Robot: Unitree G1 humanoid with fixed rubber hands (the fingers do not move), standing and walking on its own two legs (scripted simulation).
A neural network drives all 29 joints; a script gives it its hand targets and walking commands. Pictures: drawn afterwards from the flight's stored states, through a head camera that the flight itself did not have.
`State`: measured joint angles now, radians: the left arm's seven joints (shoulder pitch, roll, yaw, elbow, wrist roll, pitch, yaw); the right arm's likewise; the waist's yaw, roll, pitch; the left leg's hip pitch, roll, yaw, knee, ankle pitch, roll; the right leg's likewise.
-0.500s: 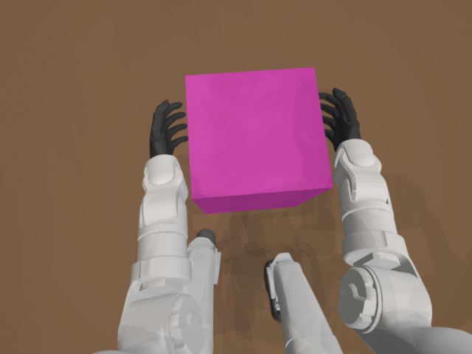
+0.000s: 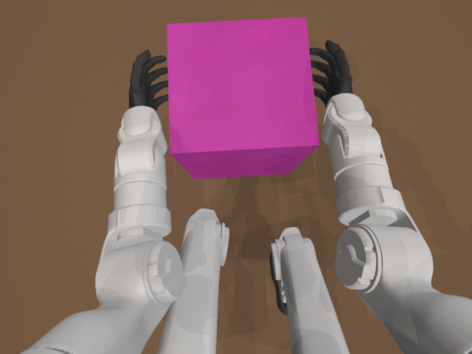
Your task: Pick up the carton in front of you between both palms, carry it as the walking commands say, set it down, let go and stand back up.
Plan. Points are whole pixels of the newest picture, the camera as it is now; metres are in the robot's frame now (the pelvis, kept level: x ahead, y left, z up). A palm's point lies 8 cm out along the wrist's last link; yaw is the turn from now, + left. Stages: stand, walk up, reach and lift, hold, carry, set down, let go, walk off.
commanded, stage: set down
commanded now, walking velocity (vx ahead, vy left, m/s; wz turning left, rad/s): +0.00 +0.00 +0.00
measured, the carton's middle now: (239, 114) +0.47 +0.07 -0.19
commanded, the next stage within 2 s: none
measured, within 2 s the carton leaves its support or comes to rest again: rests again in 1.88 s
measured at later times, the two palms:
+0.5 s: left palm (156, 113) +0.47 +0.25 -0.25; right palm (298, 100) +0.53 -0.05 -0.25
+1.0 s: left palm (159, 116) +0.48 +0.25 -0.31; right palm (290, 104) +0.54 -0.04 -0.31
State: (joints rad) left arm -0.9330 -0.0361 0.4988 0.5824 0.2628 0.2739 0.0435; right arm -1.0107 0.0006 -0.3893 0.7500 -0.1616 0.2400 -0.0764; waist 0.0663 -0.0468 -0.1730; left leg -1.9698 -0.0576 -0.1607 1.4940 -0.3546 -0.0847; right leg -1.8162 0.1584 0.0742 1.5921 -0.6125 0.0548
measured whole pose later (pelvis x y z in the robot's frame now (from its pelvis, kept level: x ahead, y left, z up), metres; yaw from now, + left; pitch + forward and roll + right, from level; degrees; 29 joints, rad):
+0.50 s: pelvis -0.03 +0.01 -0.11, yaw -3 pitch +47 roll -6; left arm -1.27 0.11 0.51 0.70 0.22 0.29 0.06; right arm -1.39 -0.14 -0.30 0.92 -0.08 0.25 -0.13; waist 0.11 -0.06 0.09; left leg -2.29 -0.09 -0.17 1.84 -0.37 -0.10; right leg -2.13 0.20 0.07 1.95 -0.66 0.11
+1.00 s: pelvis -0.03 +0.00 -0.14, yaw -4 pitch +44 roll +0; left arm -1.35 0.22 0.57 0.82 0.15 0.25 -0.02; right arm -1.56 -0.18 -0.15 1.04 -0.03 0.23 -0.17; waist 0.17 -0.06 0.26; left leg -2.32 0.01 -0.10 1.99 -0.44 -0.09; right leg -2.21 0.24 0.08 2.11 -0.68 0.09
